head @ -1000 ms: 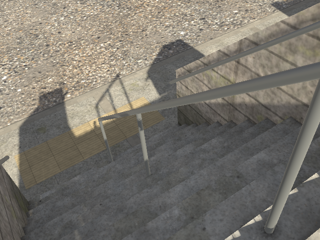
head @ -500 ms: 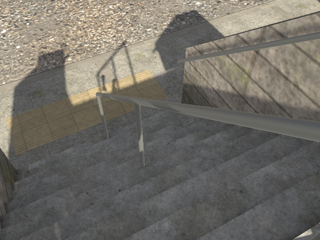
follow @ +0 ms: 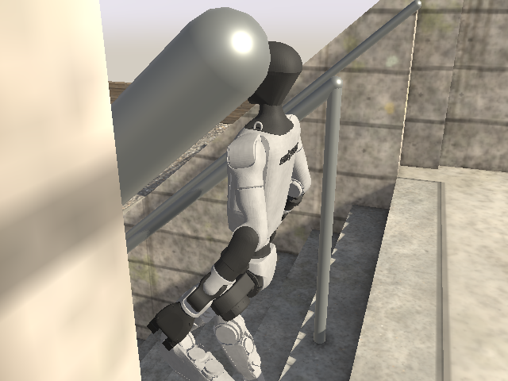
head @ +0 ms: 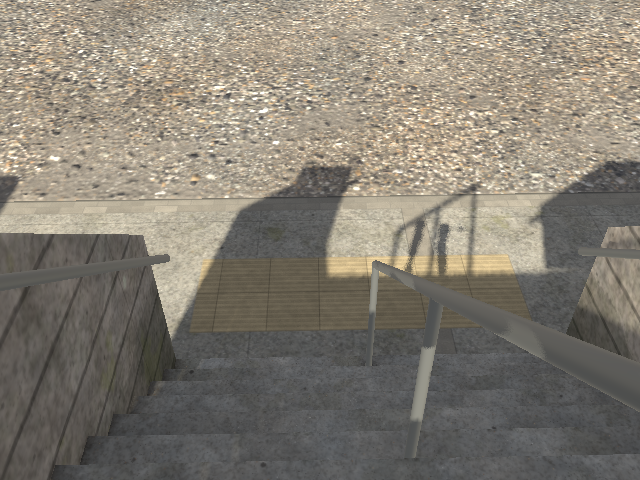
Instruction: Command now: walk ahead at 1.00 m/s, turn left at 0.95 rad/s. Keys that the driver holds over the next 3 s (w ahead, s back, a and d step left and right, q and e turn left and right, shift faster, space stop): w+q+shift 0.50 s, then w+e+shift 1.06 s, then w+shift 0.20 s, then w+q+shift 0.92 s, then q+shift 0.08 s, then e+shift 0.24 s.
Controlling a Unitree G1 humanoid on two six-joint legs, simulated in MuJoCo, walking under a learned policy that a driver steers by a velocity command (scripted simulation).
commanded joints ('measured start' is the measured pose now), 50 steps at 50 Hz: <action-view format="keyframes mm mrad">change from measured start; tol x64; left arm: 1 43 38 -18 20 4 -28 19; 50 148 133 5 35 13 25 47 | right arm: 1 -42 154 83 -200 3 25 5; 50 -367 124 74 -375 20 -100 14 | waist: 1 -97 -81 174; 23 -142 485 108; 46 83 -589 247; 50 -103 142 37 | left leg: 1 -617 214 -97 -36 328 3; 23 1006 220 113 -1302 1759 213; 24 1033 368 -290 -1488 993 382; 29 6 303 76 -1424 682 134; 41 102 435 137 -994 654 48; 43 55 429 205 -498 1088 -9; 45 -490 62 395 663 -215 -79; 50 -735 278 22 -338 305 -84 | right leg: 1 44 -511 665 -216 502 -172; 14 -96 -250 -186 -23 -32 -3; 20 77 -283 -273 612 840 -53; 23 -813 11 -88 1597 -562 18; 35 -462 -48 245 165 904 63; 43 287 -17 -149 0 424 -145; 46 366 37 195 -110 1524 -253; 50 237 -237 808 -167 387 -367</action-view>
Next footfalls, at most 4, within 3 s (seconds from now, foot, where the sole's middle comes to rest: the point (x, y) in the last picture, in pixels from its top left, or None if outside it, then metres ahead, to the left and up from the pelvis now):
0.44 left None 0.27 0.19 -0.94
0.88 right None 0.53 0.05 -1.15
1.26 left None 0.74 0.35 -1.35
1.66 right None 0.99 0.09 -1.56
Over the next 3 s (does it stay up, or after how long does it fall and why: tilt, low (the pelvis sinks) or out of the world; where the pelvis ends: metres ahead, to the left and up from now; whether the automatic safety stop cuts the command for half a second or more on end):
stays up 1.86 0.22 -1.59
